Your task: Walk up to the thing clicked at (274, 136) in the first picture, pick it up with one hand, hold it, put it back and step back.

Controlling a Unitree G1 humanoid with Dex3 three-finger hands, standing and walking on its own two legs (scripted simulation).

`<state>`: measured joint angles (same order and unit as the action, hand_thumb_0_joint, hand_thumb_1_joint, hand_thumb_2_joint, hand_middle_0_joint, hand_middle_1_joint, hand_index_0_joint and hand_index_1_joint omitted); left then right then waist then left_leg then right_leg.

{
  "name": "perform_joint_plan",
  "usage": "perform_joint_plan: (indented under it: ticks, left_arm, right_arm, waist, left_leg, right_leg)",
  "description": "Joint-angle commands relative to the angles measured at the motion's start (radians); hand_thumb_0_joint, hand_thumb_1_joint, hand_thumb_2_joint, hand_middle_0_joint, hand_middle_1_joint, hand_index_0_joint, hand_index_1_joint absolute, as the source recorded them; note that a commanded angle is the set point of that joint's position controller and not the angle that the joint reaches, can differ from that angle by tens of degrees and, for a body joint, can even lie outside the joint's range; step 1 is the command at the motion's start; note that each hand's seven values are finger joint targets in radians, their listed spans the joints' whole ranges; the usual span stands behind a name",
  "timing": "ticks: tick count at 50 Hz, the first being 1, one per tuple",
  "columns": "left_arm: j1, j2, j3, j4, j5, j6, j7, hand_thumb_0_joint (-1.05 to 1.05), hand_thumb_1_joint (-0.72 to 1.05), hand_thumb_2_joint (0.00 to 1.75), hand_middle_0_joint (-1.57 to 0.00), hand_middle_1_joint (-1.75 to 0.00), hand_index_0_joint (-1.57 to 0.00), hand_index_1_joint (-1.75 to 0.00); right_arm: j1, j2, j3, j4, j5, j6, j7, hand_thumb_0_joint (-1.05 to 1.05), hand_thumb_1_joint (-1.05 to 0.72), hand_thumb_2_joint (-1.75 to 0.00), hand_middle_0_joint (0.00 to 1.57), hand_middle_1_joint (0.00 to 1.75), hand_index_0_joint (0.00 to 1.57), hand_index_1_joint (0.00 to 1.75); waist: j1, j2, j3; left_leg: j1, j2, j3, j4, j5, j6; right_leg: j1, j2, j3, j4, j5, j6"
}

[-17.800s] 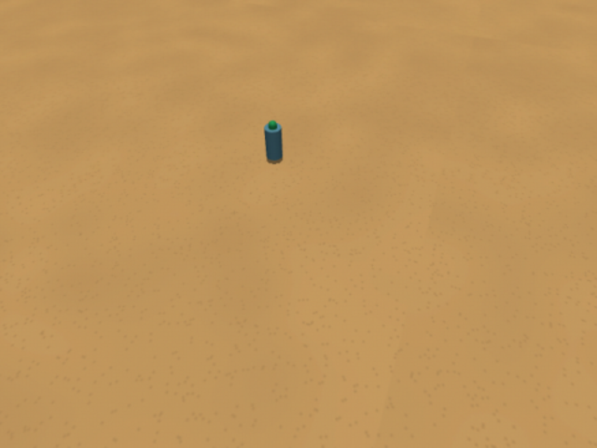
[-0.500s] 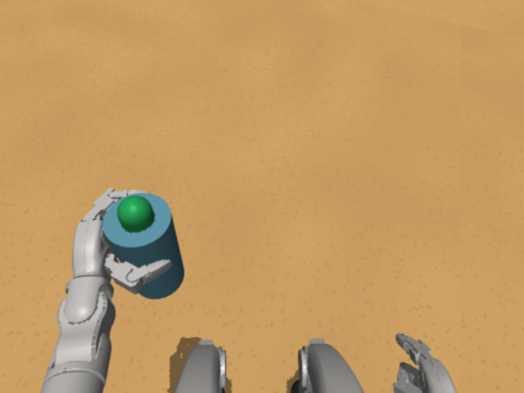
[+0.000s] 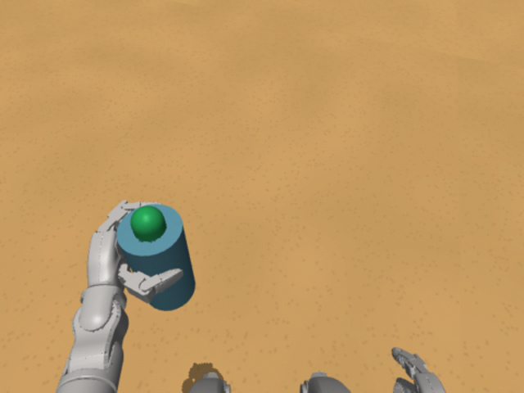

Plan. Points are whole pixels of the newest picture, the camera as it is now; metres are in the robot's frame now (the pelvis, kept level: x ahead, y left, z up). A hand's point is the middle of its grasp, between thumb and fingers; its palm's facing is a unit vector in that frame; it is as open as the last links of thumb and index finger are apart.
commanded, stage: lift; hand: left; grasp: from the side
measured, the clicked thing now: (159, 255) +0.34 +0.17 +0.00
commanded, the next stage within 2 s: hold in 0.48 s
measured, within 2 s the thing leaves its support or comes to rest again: neither
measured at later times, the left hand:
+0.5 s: hand (151, 243) +0.34 +0.17 +0.04, palm faces +0.09 -1.00 -0.02, open 11.9 cm
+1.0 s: hand (144, 250) +0.32 +0.17 +0.06, palm faces +0.10 -0.99 -0.02, open 11.9 cm
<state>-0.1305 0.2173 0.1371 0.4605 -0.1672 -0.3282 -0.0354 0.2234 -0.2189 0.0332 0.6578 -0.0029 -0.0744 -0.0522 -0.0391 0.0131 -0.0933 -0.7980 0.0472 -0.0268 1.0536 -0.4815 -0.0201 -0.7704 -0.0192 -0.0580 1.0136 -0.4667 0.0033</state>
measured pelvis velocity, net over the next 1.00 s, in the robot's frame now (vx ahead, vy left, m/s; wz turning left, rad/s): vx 0.00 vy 0.00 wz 0.00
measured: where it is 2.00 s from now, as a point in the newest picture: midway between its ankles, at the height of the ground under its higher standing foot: outside the picture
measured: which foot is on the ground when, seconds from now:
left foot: down 0.00-1.00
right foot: down 0.00-1.00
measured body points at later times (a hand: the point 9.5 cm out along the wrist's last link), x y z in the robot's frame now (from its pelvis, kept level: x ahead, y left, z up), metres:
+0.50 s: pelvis +0.01 +0.00 +0.02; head +0.06 +0.01 +0.47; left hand +0.33 +0.22 +0.05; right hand +0.13 -0.25 -0.09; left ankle +0.02 +0.13 -0.67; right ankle +0.02 -0.12 -0.67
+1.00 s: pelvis +0.00 +0.00 +0.03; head +0.04 +0.01 +0.48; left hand +0.31 +0.22 +0.06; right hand +0.13 -0.24 -0.07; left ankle +0.02 +0.13 -0.67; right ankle +0.02 -0.12 -0.67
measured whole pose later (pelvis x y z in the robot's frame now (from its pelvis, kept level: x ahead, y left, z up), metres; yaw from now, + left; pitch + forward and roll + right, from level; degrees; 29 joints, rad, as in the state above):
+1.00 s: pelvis +0.00 +0.00 +0.03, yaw +0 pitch +6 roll -1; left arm -0.07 0.19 0.13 0.45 -0.16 -0.34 -0.04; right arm 0.24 -0.22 0.02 0.66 -0.01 -0.05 -0.05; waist -0.03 0.01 -0.04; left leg -0.56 0.04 -0.01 0.87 -0.41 -0.02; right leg -0.54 -0.02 -0.05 0.83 -0.40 0.01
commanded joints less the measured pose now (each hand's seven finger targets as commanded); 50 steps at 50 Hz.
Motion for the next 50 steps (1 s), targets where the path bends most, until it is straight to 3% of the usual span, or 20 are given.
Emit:
perform_joint_plan:
  ticks: [1, 11, 22, 26, 36, 37, 43, 45, 47, 50]
  left_arm:
    - [-0.348, 0.142, 0.083, -0.298, -0.03, -0.138, -0.012, 0.0, -0.04, 1.22, -1.14, -1.35, -1.16, -1.35]
    - [-0.358, 0.139, 0.083, -0.357, -0.042, -0.165, -0.03, 0.0, 0.01, 1.25, -1.17, -1.37, -1.19, -1.38]
    - [-0.345, 0.128, 0.074, -0.342, -0.035, -0.162, -0.021, 0.0, -0.03, 1.26, -1.21, -1.4, -1.22, -1.41]
    - [-0.331, 0.119, 0.073, -0.313, -0.03, -0.157, -0.021, 0.0, 0.0, 1.25, -1.2, -1.4, -1.22, -1.4]
    - [-0.343, 0.125, 0.081, -0.344, -0.036, -0.162, -0.019, 0.0, -0.02, 1.14, -1.2, -1.35, -1.22, -1.35]
    - [-0.351, 0.105, 0.064, -0.339, -0.037, -0.162, -0.02, 0.0, -0.02, 1.14, -1.2, -1.35, -1.21, -1.35]
    - [-0.351, 0.121, 0.061, -0.398, -0.029, -0.164, -0.015, 0.0, 0.0, 1.13, -1.17, -1.33, -1.19, -1.33]
    - [-0.346, 0.127, 0.076, -0.408, -0.032, -0.16, -0.013, 0.0, -0.01, 1.13, -1.17, -1.33, -1.19, -1.33]
    - [-0.334, 0.101, 0.053, -0.386, -0.032, -0.151, -0.011, 0.0, 0.01, 1.15, -1.18, -1.35, -1.19, -1.35]
    - [-0.337, 0.128, 0.073, -0.367, -0.029, -0.148, -0.01, 0.0, 0.01, 1.16, -1.18, -1.35, -1.2, -1.36]
  right_arm:
    - [0.011, -0.138, -0.063, -0.105, 0.002, -0.038, -0.009, 0.0, -0.91, -0.9, 0.2, 0.3, 0.2, 0.3]
    - [0.012, -0.135, -0.064, -0.109, -0.003, -0.027, -0.004, 0.0, -0.92, -0.9, 0.2, 0.3, 0.2, 0.3]
    - [0.009, -0.138, -0.067, -0.101, -0.008, -0.021, -0.01, 0.0, -0.92, -0.91, 0.2, 0.3, 0.2, 0.3]
    - [-0.001, -0.136, -0.069, -0.111, -0.007, -0.013, -0.006, 0.0, -0.92, -0.9, 0.2, 0.3, 0.2, 0.3]
    - [-0.009, -0.133, -0.069, -0.115, -0.004, -0.017, -0.004, 0.0, -0.93, -0.91, 0.2, 0.3, 0.2, 0.3]
    - [-0.011, -0.134, -0.069, -0.118, -0.003, -0.017, -0.002, 0.0, -0.93, -0.91, 0.2, 0.3, 0.2, 0.3]
    - [-0.014, -0.127, -0.064, -0.121, -0.005, -0.021, -0.005, 0.0, -0.93, -0.91, 0.2, 0.3, 0.2, 0.3]
    - [-0.018, -0.128, -0.063, -0.12, -0.005, -0.023, -0.007, 0.0, -0.93, -0.91, 0.2, 0.3, 0.2, 0.3]
    - [-0.011, -0.131, -0.064, -0.116, -0.005, -0.027, -0.005, 0.0, -0.93, -0.91, 0.2, 0.3, 0.2, 0.3]
    - [-0.014, -0.133, -0.065, -0.112, -0.002, -0.028, -0.006, 0.0, -0.93, -0.91, 0.2, 0.3, 0.2, 0.3]
  waist:
    - [0.001, 0.032, -0.338]
    - [0.004, 0.08, -0.378]
    - [-0.001, 0.056, -0.332]
    - [0.006, 0.049, -0.28]
    - [0.01, 0.049, -0.299]
    - [0.003, 0.037, -0.264]
    - [0.007, 0.064, -0.299]
    - [0.013, 0.075, -0.295]
    - [0.004, 0.071, -0.276]
    - [0.006, 0.065, -0.265]
  left_leg:
    - [0.237, -0.043, 0.012, -0.169, 0.271, 0.027]
    - [0.333, -0.042, 0.016, -0.197, 0.372, 0.023]
    - [0.356, -0.04, 0.014, -0.237, 0.375, 0.022]
    - [0.348, -0.04, 0.015, -0.266, 0.328, 0.019]
    - [0.382, -0.042, 0.023, -0.287, 0.328, 0.02]
    - [0.377, -0.041, 0.023, -0.293, 0.313, 0.02]
    - [0.393, -0.044, 0.022, -0.302, 0.3, 0.019]
    - [0.397, -0.044, 0.022, -0.307, 0.302, 0.017]
    - [0.409, -0.038, 0.016, -0.314, 0.315, 0.013]
    - [0.406, -0.039, 0.016, -0.318, 0.312, 0.015]
  right_leg:
    - [0.224, 0.029, 0.029, -0.17, 0.319, -0.012]
    - [0.286, 0.03, 0.031, -0.192, 0.405, -0.016]
    - [0.329, 0.033, 0.025, -0.228, 0.409, -0.015]
    - [0.323, 0.033, 0.021, -0.245, 0.359, -0.017]
    - [0.367, 0.03, 0.023, -0.273, 0.362, -0.013]
    - [0.354, 0.031, 0.022, -0.277, 0.347, -0.013]
    - [0.376, 0.029, 0.025, -0.286, 0.336, -0.015]
    - [0.376, 0.03, 0.024, -0.289, 0.336, -0.015]
    - [0.366, 0.035, 0.016, -0.287, 0.337, -0.019]
    - [0.373, 0.032, 0.018, -0.295, 0.339, -0.017]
